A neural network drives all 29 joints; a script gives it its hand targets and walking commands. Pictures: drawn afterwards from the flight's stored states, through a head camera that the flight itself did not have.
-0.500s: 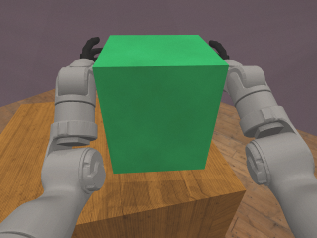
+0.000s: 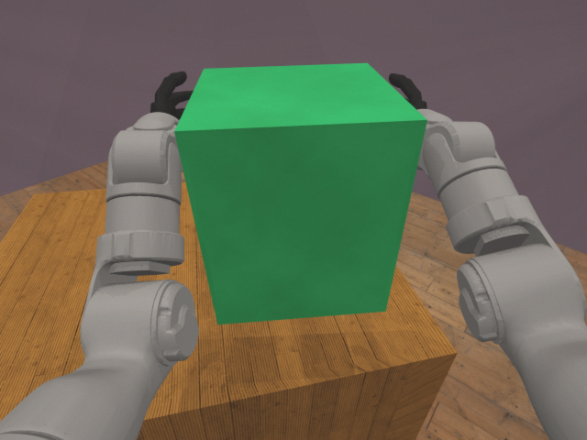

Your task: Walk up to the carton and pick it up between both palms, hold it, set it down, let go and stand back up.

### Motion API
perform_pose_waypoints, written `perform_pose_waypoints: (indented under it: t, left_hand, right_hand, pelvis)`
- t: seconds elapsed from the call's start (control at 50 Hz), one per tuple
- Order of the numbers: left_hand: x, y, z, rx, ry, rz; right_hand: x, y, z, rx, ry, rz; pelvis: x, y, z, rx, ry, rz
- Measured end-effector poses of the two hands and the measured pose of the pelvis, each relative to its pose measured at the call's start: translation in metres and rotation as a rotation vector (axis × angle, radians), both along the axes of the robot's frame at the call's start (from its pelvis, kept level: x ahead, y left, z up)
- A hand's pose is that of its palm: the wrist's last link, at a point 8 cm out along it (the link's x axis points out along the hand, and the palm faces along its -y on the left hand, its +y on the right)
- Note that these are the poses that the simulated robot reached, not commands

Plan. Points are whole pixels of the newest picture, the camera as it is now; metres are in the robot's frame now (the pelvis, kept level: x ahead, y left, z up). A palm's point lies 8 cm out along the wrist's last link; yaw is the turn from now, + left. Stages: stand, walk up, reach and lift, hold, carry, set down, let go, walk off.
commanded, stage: hold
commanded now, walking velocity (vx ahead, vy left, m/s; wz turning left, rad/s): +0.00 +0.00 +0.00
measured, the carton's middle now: (294, 190) +0.33 +0.00 +0.25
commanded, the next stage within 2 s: none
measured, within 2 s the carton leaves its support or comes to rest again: neither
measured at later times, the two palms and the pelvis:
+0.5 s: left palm (169, 129) +0.37 +0.15 +0.32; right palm (413, 131) +0.37 -0.15 +0.32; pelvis +0.00 -0.01 +0.00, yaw +0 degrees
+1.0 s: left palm (174, 128) +0.37 +0.14 +0.32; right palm (419, 124) +0.37 -0.16 +0.32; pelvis +0.00 +0.00 +0.00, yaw -1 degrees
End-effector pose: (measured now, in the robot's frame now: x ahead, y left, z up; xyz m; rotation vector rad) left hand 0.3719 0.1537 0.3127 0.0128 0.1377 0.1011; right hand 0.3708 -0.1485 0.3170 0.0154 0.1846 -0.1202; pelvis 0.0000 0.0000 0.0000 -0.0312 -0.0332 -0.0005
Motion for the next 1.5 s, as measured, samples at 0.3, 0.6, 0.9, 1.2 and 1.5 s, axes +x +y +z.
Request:
perform_pose_waypoints:
  t: [0.3, 0.6, 0.9, 1.2, 1.5]
  left_hand:
    - [-0.001, -0.005, 0.003, 0.002, -0.003, 0.0]
    - [-0.003, -0.002, 0.006, -0.01, 0.001, 0.006]
    - [-0.001, -0.005, 0.005, 0.008, -0.021, -0.001]
    - [-0.007, -0.013, 0.008, -0.013, -0.017, 0.015]
    - [-0.005, -0.008, 0.011, -0.017, -0.019, 0.005]
  right_hand:
    - [-0.002, -0.005, 0.0, 0.001, -0.003, 0.001]
    - [-0.002, -0.002, 0.0, 0.0, 0.003, 0.006]
    - [-0.002, -0.004, 0.005, 0.002, -0.016, -0.004]
    - [-0.005, -0.013, 0.009, 0.005, -0.009, 0.006]
    - [-0.003, -0.008, 0.008, 0.0, -0.009, 0.007]
  pelvis:
    - [-0.002, -0.003, 0.0, 0.001, -0.005, 0.002]
    - [-0.005, -0.006, 0.0, 0.003, 0.004, 0.0]
    - [-0.002, -0.002, 0.0, -0.001, 0.012, -0.003]
    - [0.0, -0.013, 0.0, 0.003, -0.009, -0.003]
    - [-0.002, -0.014, 0.0, 0.004, -0.002, 0.011]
